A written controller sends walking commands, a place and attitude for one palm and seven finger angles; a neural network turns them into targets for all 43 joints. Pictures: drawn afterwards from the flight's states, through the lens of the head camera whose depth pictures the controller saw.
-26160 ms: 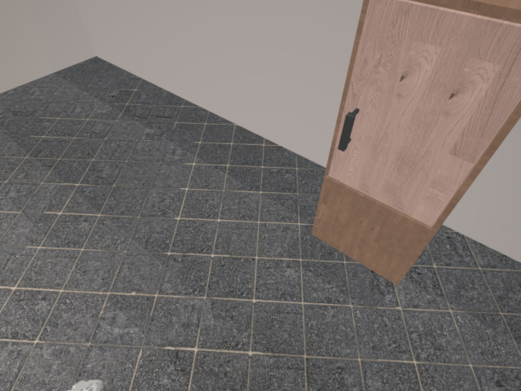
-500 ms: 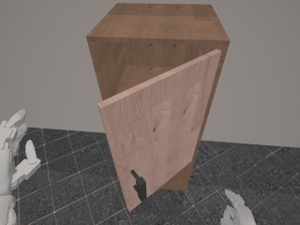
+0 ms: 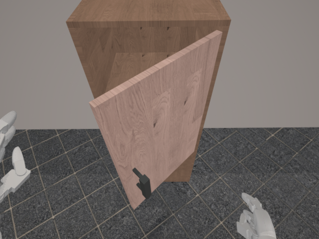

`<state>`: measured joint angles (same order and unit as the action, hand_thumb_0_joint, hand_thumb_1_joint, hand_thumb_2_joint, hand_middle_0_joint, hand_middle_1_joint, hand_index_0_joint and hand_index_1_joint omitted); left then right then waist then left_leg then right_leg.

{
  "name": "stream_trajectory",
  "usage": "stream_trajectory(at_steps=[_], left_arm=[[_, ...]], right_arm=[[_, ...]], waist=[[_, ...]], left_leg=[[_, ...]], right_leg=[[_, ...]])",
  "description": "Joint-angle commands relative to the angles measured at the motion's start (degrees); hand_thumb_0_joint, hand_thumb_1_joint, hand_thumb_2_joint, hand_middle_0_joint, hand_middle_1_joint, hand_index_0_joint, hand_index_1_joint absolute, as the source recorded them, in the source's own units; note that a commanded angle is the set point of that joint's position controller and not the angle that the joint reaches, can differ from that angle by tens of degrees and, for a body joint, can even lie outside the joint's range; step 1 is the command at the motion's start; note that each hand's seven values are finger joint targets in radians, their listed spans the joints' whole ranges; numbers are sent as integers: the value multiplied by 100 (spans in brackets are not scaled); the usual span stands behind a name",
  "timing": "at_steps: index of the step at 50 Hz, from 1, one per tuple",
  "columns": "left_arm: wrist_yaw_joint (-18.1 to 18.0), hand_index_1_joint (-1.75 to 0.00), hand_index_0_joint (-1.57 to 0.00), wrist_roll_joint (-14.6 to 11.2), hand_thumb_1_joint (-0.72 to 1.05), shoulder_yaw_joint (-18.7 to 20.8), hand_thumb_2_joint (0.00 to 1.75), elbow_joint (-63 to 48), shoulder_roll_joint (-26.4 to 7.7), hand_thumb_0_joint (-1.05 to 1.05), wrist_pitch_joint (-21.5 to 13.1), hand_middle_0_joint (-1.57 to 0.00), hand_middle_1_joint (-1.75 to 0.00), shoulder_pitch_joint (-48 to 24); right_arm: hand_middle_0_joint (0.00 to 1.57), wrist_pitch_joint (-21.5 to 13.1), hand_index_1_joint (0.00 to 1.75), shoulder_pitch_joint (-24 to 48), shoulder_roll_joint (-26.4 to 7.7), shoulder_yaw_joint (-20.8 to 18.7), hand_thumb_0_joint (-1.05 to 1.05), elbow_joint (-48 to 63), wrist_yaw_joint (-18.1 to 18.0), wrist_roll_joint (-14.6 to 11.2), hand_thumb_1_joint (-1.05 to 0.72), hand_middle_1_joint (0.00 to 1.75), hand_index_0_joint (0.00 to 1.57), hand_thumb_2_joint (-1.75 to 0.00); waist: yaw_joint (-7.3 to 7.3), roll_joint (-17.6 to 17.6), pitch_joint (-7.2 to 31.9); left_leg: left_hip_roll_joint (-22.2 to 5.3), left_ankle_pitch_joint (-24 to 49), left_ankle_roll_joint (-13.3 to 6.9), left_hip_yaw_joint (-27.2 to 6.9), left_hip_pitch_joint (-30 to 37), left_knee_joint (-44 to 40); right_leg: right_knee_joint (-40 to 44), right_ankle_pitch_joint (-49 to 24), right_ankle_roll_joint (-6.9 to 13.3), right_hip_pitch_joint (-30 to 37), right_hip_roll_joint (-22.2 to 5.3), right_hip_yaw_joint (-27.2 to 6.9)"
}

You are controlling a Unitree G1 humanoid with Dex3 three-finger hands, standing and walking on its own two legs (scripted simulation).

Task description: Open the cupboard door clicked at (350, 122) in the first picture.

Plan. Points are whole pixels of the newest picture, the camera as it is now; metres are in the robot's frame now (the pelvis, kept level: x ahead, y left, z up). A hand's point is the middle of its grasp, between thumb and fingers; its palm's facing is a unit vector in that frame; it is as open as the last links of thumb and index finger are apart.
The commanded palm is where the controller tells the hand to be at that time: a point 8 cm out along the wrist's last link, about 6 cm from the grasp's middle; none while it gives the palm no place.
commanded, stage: step back with the hand held close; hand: left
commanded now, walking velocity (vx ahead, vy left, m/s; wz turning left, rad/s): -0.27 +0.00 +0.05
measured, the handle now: (141, 183) +0.30 +0.08 -0.11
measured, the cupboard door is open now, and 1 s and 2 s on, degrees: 45 45 45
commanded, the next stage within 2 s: stop stepping back and stand still in 1.06 s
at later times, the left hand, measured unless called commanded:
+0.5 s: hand out of the picture +0.11 +0.27 +0.16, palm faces +0.50 -0.71 -0.49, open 7.4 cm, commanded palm +0.04 +0.31 +0.17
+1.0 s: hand out of the picture +0.01 +0.29 +0.15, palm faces +0.51 -0.71 -0.48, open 7.4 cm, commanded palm -0.06 +0.31 +0.17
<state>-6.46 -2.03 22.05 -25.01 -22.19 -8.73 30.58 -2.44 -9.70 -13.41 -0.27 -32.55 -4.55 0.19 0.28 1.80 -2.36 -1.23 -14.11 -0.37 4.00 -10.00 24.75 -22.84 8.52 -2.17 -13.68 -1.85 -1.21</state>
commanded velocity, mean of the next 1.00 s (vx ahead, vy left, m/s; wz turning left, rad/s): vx -0.34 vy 0.00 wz -0.04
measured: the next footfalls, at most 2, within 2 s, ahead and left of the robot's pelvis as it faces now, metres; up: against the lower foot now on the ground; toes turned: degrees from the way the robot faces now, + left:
left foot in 1.00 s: -0.10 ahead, +0.11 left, +0.00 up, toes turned +8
right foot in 1.34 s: -0.33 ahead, -0.13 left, +0.00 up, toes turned -5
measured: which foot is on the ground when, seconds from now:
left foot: down 0.00-0.84, up 0.86-0.98, down 1.00-1.00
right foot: down 0.00-1.00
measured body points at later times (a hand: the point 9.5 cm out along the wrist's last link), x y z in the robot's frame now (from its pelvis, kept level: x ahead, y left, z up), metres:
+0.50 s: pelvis -0.08 +0.00 -0.02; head -0.06 +0.00 +0.43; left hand +0.08 +0.31 +0.18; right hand +0.10 -0.23 -0.10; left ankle -0.01 +0.11 -0.74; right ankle +0.04 -0.14 -0.74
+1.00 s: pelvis -0.16 +0.00 -0.01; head -0.12 +0.03 +0.43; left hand -0.03 +0.32 +0.18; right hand +0.06 -0.21 -0.09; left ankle -0.14 +0.10 -0.74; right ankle -0.08 -0.14 -0.74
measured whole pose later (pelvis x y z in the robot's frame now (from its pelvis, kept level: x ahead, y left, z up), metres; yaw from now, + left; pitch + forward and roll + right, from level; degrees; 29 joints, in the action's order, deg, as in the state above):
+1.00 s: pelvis -0.16 +0.00 -0.01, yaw +7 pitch +2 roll -1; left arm -8.8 -0.9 25.2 -32.0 -23.7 -13.8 32.0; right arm -5.6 -8.3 -11.7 -1.1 -35.9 -3.8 0.4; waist 1.6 -2.4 -3.1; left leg 0.4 -13.5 0.9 1.9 -21.8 34.9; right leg -31.8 11.0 -2.5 -22.3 2.4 -8.8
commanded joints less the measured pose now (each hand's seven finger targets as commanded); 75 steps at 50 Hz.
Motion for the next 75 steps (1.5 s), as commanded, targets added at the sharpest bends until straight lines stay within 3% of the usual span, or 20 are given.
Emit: stream_trajectory(at_steps=[1,20,29,35,38,40,42,45,48,50,53,56,61,64,65,66,68,69,71,75], left_arm=[[-227,-30,-20,-8,90,1012,90,-1300,-1124,0,-403,-20,-30,92],[-369,-30,-20,260,90,1096,90,-1469,-1031,0,-795,-20,-30,-360],[-389,-30,-20,122,90,972,90,-1472,-1079,0,-852,-20,-30,-553],[-419,-30,-20,208,90,1434,90,-1879,-1242,0,-954,-20,-30,-280],[-330,-30,-20,247,90,1579,90,-1486,-1155,0,-1011,-20,-30,115],[-266,-30,-20,122,90,1434,90,-1482,-1159,0,-1047,-20,-30,361],[-353,-30,-20,66,90,1358,90,-1577,-1411,0,-1153,-20,-30,184],[-384,-30,-20,149,90,1207,90,-1724,-1456,0,-838,-20,-30,-280],[-364,-30,-20,77,90,929,90,-1824,-1256,0,-798,-20,-30,-530],[-370,-30,-20,151,90,1140,90,-2169,-1430,0,-897,-20,-30,-585],[-299,-30,-20,-119,90,1149,90,-2316,-1309,0,-945,-20,-30,-311],[-297,-30,-20,-70,90,855,90,-2164,-1003,0,-723,-20,-30,-172],[-373,-30,-20,-166,90,923,90,-1829,-1067,0,-432,-20,-30,40],[-359,-30,-20,-206,90,1021,90,-1932,-1207,0,-394,-20,-30,264],[-339,-30,-20,-188,90,1131,90,-1966,-1376,0,-403,-20,-30,392],[-316,-30,-20,-183,90,1244,90,-2022,-1574,0,-437,-20,-30,437],[-408,-30,-20,-164,90,1593,90,-2049,-2094,0,-607,-20,-30,62],[-385,-30,-20,-187,90,1146,90,-1419,-1419,0,-485,-20,-30,176],[-408,-30,-20,-102,90,1020,90,-1257,-1303,0,-491,-20,-30,-58],[-435,-30,-20,6,90,871,90,-1011,-1282,0,-604,-20,-30,-443]], right_arm=[[20,-176,30,550,-597,-285,0,985,-77,-15,-90,30,20,-90],[20,-579,30,303,-714,-321,0,997,-110,-16,-90,30,20,-90],[20,-598,30,131,-623,-324,0,687,-13,20,-90,30,20,-90],[20,-675,30,404,-697,-371,0,868,-73,-8,-90,30,20,-90],[20,-814,30,540,-724,-469,0,882,-16,33,-90,30,20,-90],[20,-842,30,360,-603,-460,0,817,71,57,-90,30,20,-90],[20,-799,30,268,-394,-412,0,533,153,86,-90,30,20,-90],[20,-659,30,430,-283,-413,0,519,104,45,-90,30,20,-90],[20,-579,30,544,-410,-280,0,385,-62,23,-90,30,20,-90],[20,-689,30,494,-618,-415,0,482,-86,45,-90,30,20,-90],[20,-1014,30,298,-459,-439,0,476,71,131,-90,30,20,-90],[20,-992,30,375,-545,-446,0,360,188,65,-90,30,20,-90],[20,-887,30,463,-530,-278,0,551,157,57,-90,30,20,-90],[20,-790,30,463,-513,-190,0,712,104,59,-90,30,20,-90],[20,-727,30,415,-464,-184,0,737,101,62,-90,30,20,-90],[20,-627,30,392,-412,-163,0,715,122,110,-90,30,20,-90],[20,-586,30,356,-435,-43,0,520,173,179,-90,30,20,-90],[20,-627,30,26,-380,-131,0,438,119,-26,-90,30,20,-90],[20,-701,30,205,-512,-157,0,389,59,-60,-90,30,20,-90],[20,-803,30,186,-556,-161,0,262,-66,-8,-90,30,20,-90]], waist=[[62,73,1178],[20,469,408],[-130,-527,400],[36,1098,952],[63,982,550],[7,152,351],[-118,-945,803],[-76,-1671,1204],[-211,-211,792],[37,1459,1359],[9,1087,1460],[-5,745,1297],[-58,1230,943],[-9,1304,930],[-38,675,872],[-86,-301,853],[-25,-916,983],[-74,-1523,983],[-149,-1146,596],[-136,-513,438]], left_leg=[[-224,1652,-37,-138,-396,-297],[-525,-2585,-517,-720,-3132,-723],[100,-1648,-147,-393,-1500,533],[-1192,-2480,-752,-1590,-3536,-1215],[-1516,-3059,-907,-1389,-4223,-1007],[-741,-1827,-388,-619,-2646,354],[114,-723,208,-37,-946,2561],[126,-1283,223,-453,-1279,2826],[162,342,185,-183,-171,42],[-1646,2757,-437,-1355,-369,-783],[-2109,3101,-865,-1531,-248,-659],[-1875,3292,-768,-758,296,-549],[-1559,-1382,-525,-764,-622,-1761],[-893,-2001,-57,-256,-786,-1543],[-473,-1502,88,143,-636,-709],[-127,-849,174,277,-517,736],[-246,-283,175,-163,-1132,2345],[44,-386,198,-349,-1780,2716],[-131,-269,103,-327,-1878,2301],[82,23,-165,107,-509,382]], right_leg=[[-323,-2383,144,1028,-18,3],[-1045,363,51,1241,278,-307],[320,1393,339,-840,-268,-986],[-2658,-263,-27,1515,703,-17],[-2861,880,19,1679,795,-228],[-1054,409,469,10,294,-999],[592,-1872,1095,-1476,-1430,-2954],[62,-3445,1120,-363,-1276,-2196],[-598,-2836,488,-717,-357,-1170],[-2343,820,4,-385,522,-359],[-4457,2289,67,-1112,615,-449],[-3999,1904,26,-1271,463,-61],[-2344,2142,139,-200,501,522],[-160,1905,320,793,649,1001],[727,1556,437,618,363,666],[1315,1469,798,-33,-486,-555],[1443,277,1460,-452,-1904,-1806],[992,-133,1202,248,-1467,-1567],[527,-1424,976,386,-1307,-1043],[176,-297,677,7,-947,-629]])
